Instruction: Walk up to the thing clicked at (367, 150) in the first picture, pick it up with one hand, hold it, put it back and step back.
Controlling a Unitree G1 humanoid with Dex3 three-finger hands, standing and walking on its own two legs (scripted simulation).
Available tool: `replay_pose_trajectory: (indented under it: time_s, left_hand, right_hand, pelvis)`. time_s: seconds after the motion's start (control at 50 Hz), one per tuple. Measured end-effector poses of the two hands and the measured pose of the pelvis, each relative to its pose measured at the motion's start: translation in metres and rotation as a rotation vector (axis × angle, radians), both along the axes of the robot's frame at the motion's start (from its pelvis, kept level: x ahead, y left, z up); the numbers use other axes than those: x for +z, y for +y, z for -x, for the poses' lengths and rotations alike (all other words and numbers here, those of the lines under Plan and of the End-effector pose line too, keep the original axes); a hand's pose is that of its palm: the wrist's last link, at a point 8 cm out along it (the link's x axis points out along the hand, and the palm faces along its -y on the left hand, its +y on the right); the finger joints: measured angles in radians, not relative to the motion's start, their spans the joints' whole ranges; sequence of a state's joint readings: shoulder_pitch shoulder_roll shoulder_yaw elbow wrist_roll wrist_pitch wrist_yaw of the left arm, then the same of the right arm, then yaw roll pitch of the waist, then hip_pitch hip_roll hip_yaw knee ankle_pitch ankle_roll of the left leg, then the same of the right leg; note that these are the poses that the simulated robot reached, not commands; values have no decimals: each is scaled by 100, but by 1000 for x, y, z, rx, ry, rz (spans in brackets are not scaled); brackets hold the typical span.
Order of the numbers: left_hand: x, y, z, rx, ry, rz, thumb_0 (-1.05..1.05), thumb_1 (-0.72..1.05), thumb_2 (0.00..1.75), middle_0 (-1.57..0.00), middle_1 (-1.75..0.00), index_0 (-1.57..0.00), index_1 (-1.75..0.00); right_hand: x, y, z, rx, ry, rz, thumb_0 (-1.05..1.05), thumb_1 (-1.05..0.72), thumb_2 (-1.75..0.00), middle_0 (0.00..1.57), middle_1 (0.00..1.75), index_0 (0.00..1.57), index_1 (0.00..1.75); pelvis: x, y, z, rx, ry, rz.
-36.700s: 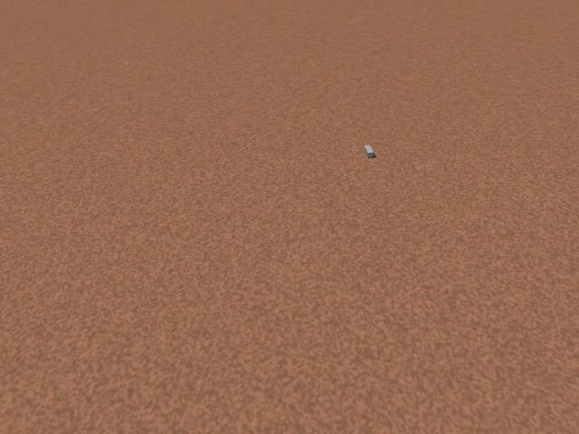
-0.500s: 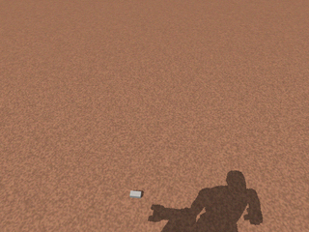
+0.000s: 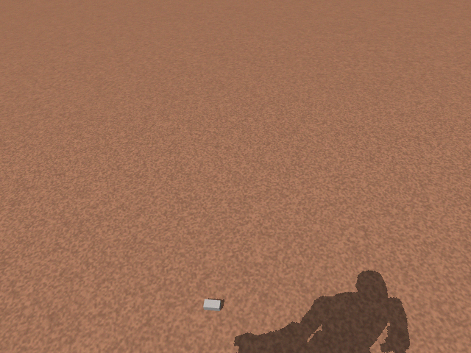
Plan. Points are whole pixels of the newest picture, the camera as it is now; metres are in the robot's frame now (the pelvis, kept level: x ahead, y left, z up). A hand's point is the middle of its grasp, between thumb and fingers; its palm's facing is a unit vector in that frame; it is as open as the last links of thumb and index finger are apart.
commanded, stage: stand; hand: left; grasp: from above
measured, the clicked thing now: (212, 305) +0.49 +0.20 -0.77
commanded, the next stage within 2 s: step back in 1.66 s
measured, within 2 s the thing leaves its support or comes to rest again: neither
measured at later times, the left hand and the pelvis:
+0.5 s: hand out of the picture +0.07 +0.23 -0.16, palm faces +0.02 -0.94 -0.33, open 7.4 cm; pelvis +0.01 -0.01 +0.00, yaw +0 degrees
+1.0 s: hand out of the picture +0.09 +0.23 -0.15, palm faces +0.01 -0.94 -0.34, open 7.4 cm; pelvis +0.01 -0.02 +0.00, yaw -1 degrees
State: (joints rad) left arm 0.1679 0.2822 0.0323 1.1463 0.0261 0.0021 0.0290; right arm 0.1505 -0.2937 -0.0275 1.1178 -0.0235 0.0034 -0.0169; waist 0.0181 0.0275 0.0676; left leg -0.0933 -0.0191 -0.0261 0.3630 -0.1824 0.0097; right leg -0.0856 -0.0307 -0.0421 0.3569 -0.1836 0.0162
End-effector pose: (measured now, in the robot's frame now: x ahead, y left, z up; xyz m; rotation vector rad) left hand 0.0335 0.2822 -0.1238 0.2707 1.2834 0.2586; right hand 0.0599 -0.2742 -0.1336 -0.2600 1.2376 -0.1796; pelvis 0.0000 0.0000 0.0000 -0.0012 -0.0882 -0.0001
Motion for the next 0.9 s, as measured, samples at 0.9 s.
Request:
replay_pose_trajectory:
  time_s: [0.9]
  left_hand:
    - [8, -8, -47, -40, -47, -1, 0, 90, 90, -21, -30, -20, -30]
  right_hand:
    - [8, -25, -21, 6, -8, 23, 1, -90, -90, 20, 30, 20, 30]
  pelvis:
    - [3, -14, -13, -8, 23, 0]
